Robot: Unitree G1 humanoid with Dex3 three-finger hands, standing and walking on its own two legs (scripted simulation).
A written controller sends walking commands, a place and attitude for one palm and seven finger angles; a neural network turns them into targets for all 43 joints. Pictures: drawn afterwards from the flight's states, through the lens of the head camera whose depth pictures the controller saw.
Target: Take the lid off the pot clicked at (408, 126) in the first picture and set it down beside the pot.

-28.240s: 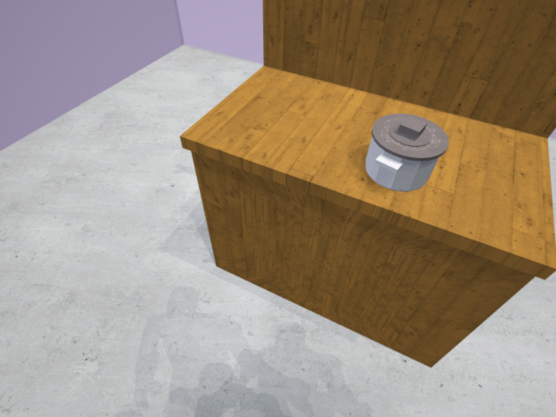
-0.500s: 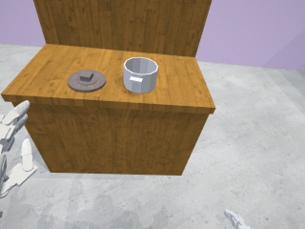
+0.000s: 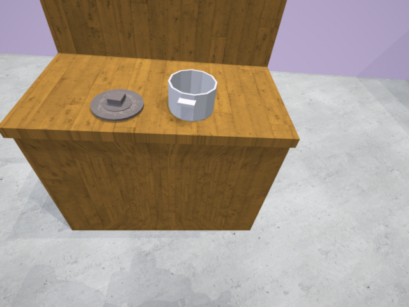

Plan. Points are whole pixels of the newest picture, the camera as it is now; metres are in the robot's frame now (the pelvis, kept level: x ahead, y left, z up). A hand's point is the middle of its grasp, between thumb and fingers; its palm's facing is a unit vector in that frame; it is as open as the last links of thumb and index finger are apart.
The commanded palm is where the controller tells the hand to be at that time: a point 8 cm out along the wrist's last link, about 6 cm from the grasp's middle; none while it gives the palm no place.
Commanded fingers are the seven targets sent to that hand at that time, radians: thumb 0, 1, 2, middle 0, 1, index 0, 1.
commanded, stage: stop stepping back and stand still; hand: left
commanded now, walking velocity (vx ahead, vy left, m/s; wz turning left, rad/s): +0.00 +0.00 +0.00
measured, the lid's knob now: (116, 98) +0.72 +0.30 +0.00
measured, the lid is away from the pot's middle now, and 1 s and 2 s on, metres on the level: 0.25 0.25 0.25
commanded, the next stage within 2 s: let the arm hang, fingers relaxed in 0.60 s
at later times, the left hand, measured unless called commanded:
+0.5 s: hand out of the picture +0.11 +0.16 -0.15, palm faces +0.07 -0.98 -0.20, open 7.3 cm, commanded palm none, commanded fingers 0.00 0.90 0.90 -0.20 -0.30 -0.20 -0.30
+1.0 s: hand out of the picture +0.10 +0.16 -0.15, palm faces +0.07 -0.98 -0.18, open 7.3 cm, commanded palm none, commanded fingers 0.00 0.90 0.90 -0.20 -0.30 -0.20 -0.30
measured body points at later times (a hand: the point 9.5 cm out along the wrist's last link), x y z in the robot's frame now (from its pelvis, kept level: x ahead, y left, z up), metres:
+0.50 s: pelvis +0.07 -0.02 +0.02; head +0.11 -0.01 +0.47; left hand +0.11 +0.21 -0.13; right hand +0.07 -0.24 -0.13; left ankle -0.03 +0.08 -0.70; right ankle +0.02 -0.14 -0.71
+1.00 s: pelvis +0.06 -0.02 +0.03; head +0.09 +0.00 +0.48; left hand +0.10 +0.21 -0.14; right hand +0.05 -0.23 -0.13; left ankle -0.03 +0.08 -0.71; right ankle +0.02 -0.14 -0.71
